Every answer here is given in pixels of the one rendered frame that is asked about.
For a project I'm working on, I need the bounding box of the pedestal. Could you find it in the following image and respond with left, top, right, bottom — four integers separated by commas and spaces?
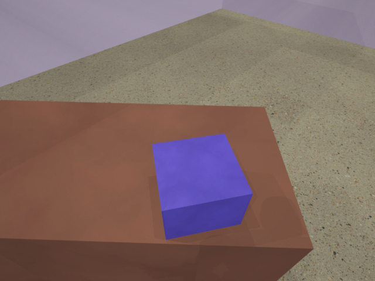
0, 100, 313, 281

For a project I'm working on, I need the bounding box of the carton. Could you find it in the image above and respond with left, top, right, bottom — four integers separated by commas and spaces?
152, 134, 253, 240

